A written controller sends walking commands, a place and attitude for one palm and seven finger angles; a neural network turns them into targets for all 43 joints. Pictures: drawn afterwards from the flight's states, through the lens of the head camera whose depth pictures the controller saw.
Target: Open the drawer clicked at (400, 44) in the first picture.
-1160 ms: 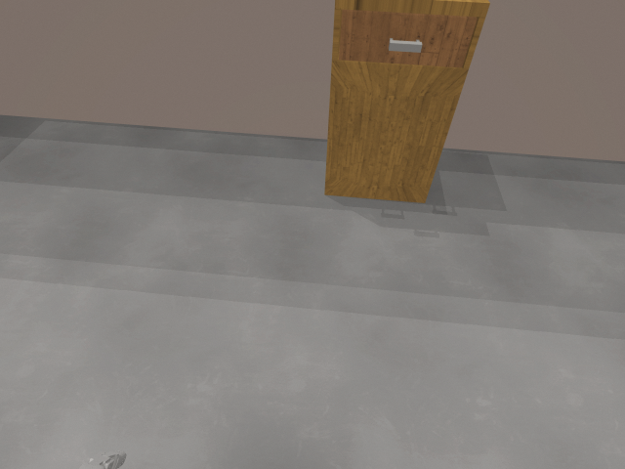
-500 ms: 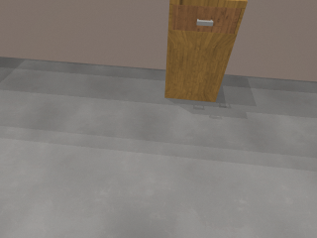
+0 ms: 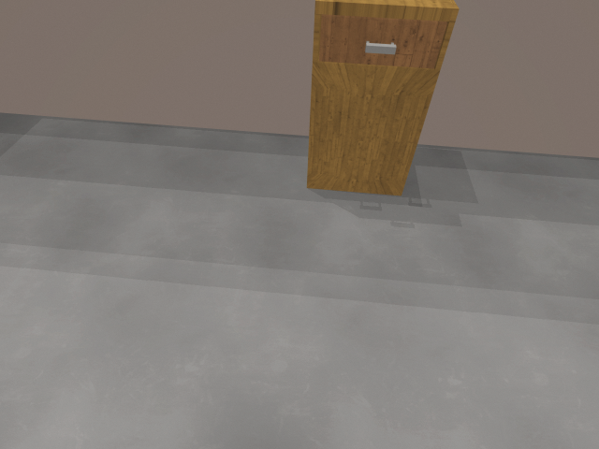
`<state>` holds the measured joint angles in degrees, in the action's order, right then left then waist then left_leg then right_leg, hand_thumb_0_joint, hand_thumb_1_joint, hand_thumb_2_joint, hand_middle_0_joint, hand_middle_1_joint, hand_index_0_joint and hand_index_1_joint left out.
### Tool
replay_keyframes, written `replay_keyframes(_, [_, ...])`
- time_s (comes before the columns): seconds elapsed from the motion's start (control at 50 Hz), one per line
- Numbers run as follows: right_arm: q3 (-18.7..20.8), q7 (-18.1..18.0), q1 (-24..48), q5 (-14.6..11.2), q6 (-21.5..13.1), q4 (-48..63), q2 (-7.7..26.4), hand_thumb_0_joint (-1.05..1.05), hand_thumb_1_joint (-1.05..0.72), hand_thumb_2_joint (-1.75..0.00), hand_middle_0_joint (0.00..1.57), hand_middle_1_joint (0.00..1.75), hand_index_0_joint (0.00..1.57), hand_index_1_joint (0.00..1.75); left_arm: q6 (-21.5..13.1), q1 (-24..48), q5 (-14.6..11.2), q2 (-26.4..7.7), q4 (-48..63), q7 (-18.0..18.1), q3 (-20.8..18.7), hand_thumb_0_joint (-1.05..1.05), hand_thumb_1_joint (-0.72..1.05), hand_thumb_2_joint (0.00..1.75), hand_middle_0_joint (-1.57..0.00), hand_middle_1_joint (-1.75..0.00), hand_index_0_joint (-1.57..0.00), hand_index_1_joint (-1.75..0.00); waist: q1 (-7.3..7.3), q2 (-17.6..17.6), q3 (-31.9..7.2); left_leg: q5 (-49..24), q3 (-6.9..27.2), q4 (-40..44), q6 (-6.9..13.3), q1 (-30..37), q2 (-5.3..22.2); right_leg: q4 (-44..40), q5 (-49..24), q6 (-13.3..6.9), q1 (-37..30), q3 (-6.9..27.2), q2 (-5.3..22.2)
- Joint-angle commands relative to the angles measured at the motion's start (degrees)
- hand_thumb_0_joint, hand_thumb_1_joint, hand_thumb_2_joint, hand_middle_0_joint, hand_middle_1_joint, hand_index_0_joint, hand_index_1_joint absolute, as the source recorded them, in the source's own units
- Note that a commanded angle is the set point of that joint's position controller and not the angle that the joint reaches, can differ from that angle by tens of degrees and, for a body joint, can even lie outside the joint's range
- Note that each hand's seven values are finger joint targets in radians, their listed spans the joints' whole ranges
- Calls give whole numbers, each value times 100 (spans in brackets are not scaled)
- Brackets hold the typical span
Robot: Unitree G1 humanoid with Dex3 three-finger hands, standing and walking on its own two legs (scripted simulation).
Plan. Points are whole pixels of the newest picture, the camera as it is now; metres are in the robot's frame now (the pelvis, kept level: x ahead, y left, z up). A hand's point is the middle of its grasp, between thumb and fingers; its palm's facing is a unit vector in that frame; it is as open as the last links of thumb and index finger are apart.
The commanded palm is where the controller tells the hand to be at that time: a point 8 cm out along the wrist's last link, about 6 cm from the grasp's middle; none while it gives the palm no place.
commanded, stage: look at it before walking up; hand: left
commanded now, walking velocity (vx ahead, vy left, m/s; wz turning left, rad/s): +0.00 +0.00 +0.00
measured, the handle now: (380, 46) +1.42 -0.21 -0.04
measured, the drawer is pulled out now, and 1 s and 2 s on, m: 0.00 0.00 0.00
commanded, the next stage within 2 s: walk to a spot facing it in 0.28 s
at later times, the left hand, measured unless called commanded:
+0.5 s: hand out of the picture +0.07 +0.24 -0.16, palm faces -0.03 -0.95 -0.32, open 7.4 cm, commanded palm none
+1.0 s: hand out of the picture +0.11 +0.15 -0.17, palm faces -0.20 -0.96 -0.18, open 7.4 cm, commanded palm none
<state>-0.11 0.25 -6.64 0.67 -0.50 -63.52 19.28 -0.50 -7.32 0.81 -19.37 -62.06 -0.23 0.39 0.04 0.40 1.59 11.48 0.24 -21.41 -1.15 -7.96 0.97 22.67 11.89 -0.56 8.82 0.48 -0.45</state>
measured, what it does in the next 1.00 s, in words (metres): walks ahead, turning right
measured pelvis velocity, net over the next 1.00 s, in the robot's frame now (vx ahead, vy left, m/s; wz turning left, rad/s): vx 0.11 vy -0.03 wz -0.29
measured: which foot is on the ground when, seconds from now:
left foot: down 0.00-0.74, up 0.76-1.00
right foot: down 0.00-1.00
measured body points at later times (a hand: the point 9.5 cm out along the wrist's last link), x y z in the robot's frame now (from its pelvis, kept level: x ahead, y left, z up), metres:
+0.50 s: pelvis +0.01 +0.00 +0.00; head +0.00 +0.00 +0.45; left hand +0.07 +0.29 -0.14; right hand +0.08 -0.29 -0.13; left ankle +0.00 +0.13 -0.75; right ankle +0.01 -0.11 -0.75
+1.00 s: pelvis +0.11 -0.03 +0.00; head +0.14 -0.04 +0.45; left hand +0.13 +0.20 -0.15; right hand +0.13 -0.29 -0.15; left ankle +0.21 +0.10 -0.67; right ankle +0.04 -0.11 -0.75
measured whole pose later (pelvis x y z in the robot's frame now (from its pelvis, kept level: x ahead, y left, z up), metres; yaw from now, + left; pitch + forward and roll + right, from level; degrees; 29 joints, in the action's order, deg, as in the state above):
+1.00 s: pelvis +0.11 -0.03 +0.00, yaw -17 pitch +1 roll +0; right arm 3.3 1.1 -9.3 1.3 -0.2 -55.8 11.4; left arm -2.7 -24.3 1.6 -8.3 -59.5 -0.5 -2.0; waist -1.9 -0.2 2.1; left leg 14.3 -3.3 -58.4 -3.9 -34.0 6.9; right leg 23.5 16.6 -3.4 7.4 2.4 -3.4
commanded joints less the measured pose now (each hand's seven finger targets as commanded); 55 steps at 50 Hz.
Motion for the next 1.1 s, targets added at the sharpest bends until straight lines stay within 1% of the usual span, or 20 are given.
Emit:
replay_keyframes(0.0, [206, -88, 272, -13, -154, 332, 1192, 0, -90, -90, 20, 30, 20, 30, -111, 202, -20, -1226, 365, 81, -231, 0, 90, 90, -20, -30, -20, -30, -19, -82, -322, -617, 514, 329, 258, 50, 574, -467, -575, -137, 8, 628, 727])
replay_keyframes(0.36, [207, -92, 278, -27, -138, 308, 1207, 0, -90, -90, 20, 30, 20, 30, -124, 173, -19, -1243, 309, 88, -227, 0, 90, 90, -20, -30, -20, -30, -10, 5, -318, -708, 498, 363, 247, 130, 593, -515, -772, -130, -68, 620, 745])
replay_keyframes(0.42, [83, -81, -189, 32, -23, 192, 521, 0, -90, -90, 20, 30, 20, 30, 45, -252, -7, -588, 201, 87, -125, 0, 90, 90, -20, -30, -20, -30, 5, 75, -301, 230, 211, 94, 119, 152, 555, -445, 267, -98, 210, 801, 619])
replay_keyframes(0.5, [231, -83, -387, 67, 33, 432, 670, 0, -90, -90, 20, 30, 20, 30, 172, -502, 45, -595, 513, -41, -254, 0, 90, 90, -20, -30, -20, -30, -7, -49, 510, 2072, 287, 155, 259, -377, 683, -210, 1931, -214, 1186, 1041, 316])
replay_keyframes(0.56, [377, -113, -713, 50, -51, 567, 865, 0, -90, -90, 20, 30, 20, 30, 104, -625, 49, -352, 786, -115, -327, 0, 90, 90, -20, -30, -20, -30, 84, -699, 435, 2433, 974, 502, 657, 70, 1344, 1052, 1637, -158, 1873, 537, -129])
replay_keyframes(0.58, [432, -124, -803, 35, -98, 587, 951, 0, -90, -90, 20, 30, 20, 30, 72, -587, 42, -210, 866, -137, -341, 0, 90, 90, -20, -30, -20, -30, 104, -1055, 417, 2158, 1267, 694, 892, 169, 1777, 1764, 1305, -83, 2014, 100, -205])
replay_keyframes(0.6, [467, -128, -873, 36, -146, 597, 908, 0, -90, -90, 20, 30, 20, 30, 44, -452, 42, -99, 965, -161, -357, 0, 90, 90, -20, -30, -20, -30, 148, -1129, 382, 1515, 1240, 732, 1077, 405, 2029, 2169, 1541, -19, 2240, -108, -22])
replay_keyframes(0.64, [464, -138, -967, 64, -200, 603, 756, 0, -90, -90, 20, 30, 20, 30, -12, -321, 37, 26, 1079, -201, -387, 0, 90, 90, -20, -30, -20, -30, 156, -949, 350, 181, 830, 390, 1114, 515, 2106, 2130, 1797, 11, 2207, -212, 251])
replay_keyframes(0.66, [456, -145, -898, 81, -205, 614, 691, 0, -90, -90, 20, 30, 20, 30, -33, -507, 41, 115, 1025, -222, -401, 0, 90, 90, -20, -30, -20, -30, 53, -905, 289, -226, 413, 64, 955, 266, 1962, 1803, 1604, -1, 1699, -367, 251])
replay_keyframes(0.68, [444, -147, -717, 80, -199, 646, 632, 0, -90, -90, 20, 30, 20, 30, -44, -972, 51, 167, 871, -234, -433, 0, 90, 90, -20, -30, -20, -30, -200, -806, 183, -194, -81, -548, 707, -280, 1706, 1281, 1095, -38, 783, -542, 154])
replay_keyframes(0.7, [421, -124, -565, 62, -192, 720, 500, 0, -90, -90, 20, 30, 20, 30, -85, -1761, 68, 35, 620, -217, -488, 0, 90, 90, -20, -30, -20, -30, -559, -210, -70, 89, -626, -1817, 393, -1012, 1256, 541, 545, -140, -395, -447, 78])
replay_keyframes(0.72, [313, -62, -406, -23, -200, 998, 16, 0, -90, -90, 20, 30, 20, 30, -185, -2546, 113, -742, 410, -98, -657, 0, 90, 90, -20, -30, -20, -30, -819, 2042, -297, 1590, -1260, -3898, -37, -2889, 456, -525, 616, -737, -1573, 2291, 1675])
replay_keyframes(0.74, [309, -61, 233, 13, -268, 1320, 129, 0, -90, -90, 20, 30, 20, 30, -205, -2921, -27, -787, 357, 14, -643, 0, 90, 90, -20, -30, -20, -30, -971, 1684, -21, 2192, -517, -4552, -24, -3517, 329, -992, -169, -1212, -1324, 3609, 2204])
replay_keyframes(0.76, [340, -59, 498, 7, -287, 1310, 81, 0, -90, -90, 20, 30, 20, 30, -210, -2659, -13, -632, 403, 49, -591, 0, 90, 90, -20, -30, -20, -30, -832, 813, 342, 1744, -153, -4792, -17, -3645, 537, -983, -159, -1419, -918, 3430, 2104])
replay_keyframes(0.78, [345, -49, 380, 27, -279, 1276, -8, 0, -90, -90, 20, 30, 20, 30, -226, -2352, 12, -461, 488, 55, -550, 0, 90, 90, -20, -30, -20, -30, -603, 491, 435, 1382, -74, -4865, -44, -3614, 662, -950, -10, -1444, -693, 3171, 2011])
replay_keyframes(0.82, [378, -12, 85, 66, -246, 1130, -115, 0, -90, -90, 20, 30, 20, 30, -266, -1886, 55, -208, 637, 93, -509, 0, 90, 90, -20, -30, -20, -30, -294, 112, 304, 996, -92, -4510, -141, -3213, 749, -902, -177, -1349, -315, 2505, 1764])
replay_keyframes(0.86, [392, 16, -88, 63, -176, 1093, -272, 0, -90, -90, 20, 30, 20, 30, -315, -1832, 62, -162, 621, 77, -511, 0, 90, 90, -20, -30, -20, -30, -165, 313, 172, 647, -213, -4179, -230, -3037, 677, -867, -670, -1186, -200, 1933, 1437])
replay_keyframes(0.92, [432, 65, -25, 49, -139, 1202, -364, 0, -90, -90, 20, 30, 20, 30, -352, -1867, 62, -115, 571, 70, -525, 0, 90, 90, -20, -30, -20, -30, -129, 446, 182, 164, -264, -3832, -290, -3073, 636, -963, -620, -1084, -136, 1685, 1224])
replay_keyframes(1.0, [420, 102, 456, 31, -192, 1516, -428, 0, -90, -90, 20, 30, 20, 30, -347, -1950, 77, -105, 557, 97, -541, 0, 90, 90, -20, -30, -20, -30, -260, 601, 228, 2, -309, -2937, -290, -3039, 557, -834, -906, -1017, -323, 1668, 1142])
replay_keyframes(1.08, [410, 99, 607, -10, -282, 1675, -456, 0, -90, -90, 20, 30, 20, 30, -290, -1803, 93, -193, 630, 101, -601, 0, 90, 90, -20, -30, -20, -30, -291, 786, 262, 138, -403, -1874, -155, -1957, 314, -546, -1259, -896, 18, 1734, 1110])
